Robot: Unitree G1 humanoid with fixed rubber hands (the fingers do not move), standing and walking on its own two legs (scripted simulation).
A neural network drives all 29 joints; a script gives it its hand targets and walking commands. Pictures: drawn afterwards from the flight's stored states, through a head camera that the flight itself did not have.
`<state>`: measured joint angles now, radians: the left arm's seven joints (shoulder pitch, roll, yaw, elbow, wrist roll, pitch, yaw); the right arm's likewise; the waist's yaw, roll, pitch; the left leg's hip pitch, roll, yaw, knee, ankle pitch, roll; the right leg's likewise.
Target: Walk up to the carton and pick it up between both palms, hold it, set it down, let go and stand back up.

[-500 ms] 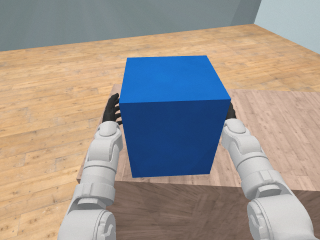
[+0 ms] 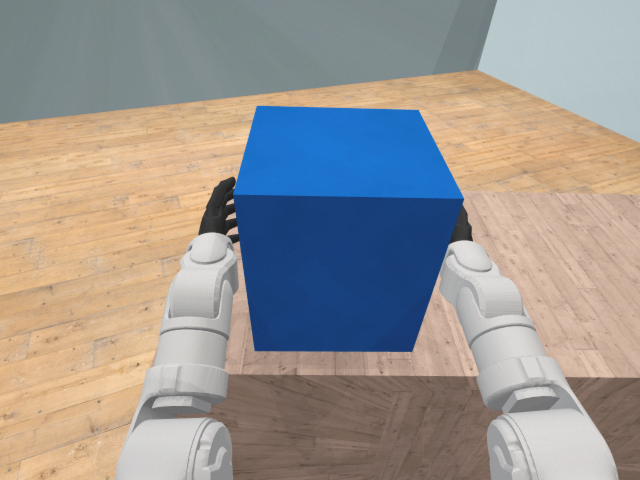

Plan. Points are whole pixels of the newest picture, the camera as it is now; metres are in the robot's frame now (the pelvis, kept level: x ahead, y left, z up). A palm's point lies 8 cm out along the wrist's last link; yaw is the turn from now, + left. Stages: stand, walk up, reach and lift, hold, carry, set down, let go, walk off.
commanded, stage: reach and lift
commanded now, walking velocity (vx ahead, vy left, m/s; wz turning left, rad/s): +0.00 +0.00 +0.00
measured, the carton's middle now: (336, 231) +0.39 -0.02 +0.16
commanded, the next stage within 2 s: hold in 0.78 s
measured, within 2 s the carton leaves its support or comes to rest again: neither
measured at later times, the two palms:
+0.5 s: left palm (217, 230) +0.38 +0.13 +0.17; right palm (458, 244) +0.36 -0.17 +0.16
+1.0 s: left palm (205, 228) +0.37 +0.14 +0.18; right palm (452, 237) +0.36 -0.16 +0.17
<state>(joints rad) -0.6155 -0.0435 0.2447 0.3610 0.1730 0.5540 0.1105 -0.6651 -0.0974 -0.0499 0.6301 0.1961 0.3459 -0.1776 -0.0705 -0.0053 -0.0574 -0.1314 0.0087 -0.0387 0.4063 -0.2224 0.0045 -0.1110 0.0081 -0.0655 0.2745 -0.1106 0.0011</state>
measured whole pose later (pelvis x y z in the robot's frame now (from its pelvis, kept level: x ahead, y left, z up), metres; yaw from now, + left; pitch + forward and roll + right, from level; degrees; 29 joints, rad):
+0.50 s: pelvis +0.00 +0.00 +0.00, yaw -1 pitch -4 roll -2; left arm -0.66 -0.03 0.23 0.37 0.20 0.60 0.09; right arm -0.68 -0.07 -0.10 0.62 0.18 0.37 -0.18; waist -0.07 -0.02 -0.05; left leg -0.12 0.00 -0.03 0.41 -0.22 0.01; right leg -0.11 0.01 -0.04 0.28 -0.11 0.00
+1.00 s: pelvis +0.00 +0.00 +0.00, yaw +0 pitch -5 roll -2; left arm -0.64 -0.02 0.24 0.26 0.20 0.67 0.07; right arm -0.67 -0.08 -0.05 0.54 0.23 0.40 -0.22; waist -0.07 -0.02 -0.03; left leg -0.11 0.00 -0.05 0.42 -0.23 0.01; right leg -0.09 0.01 -0.05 0.28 -0.11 0.00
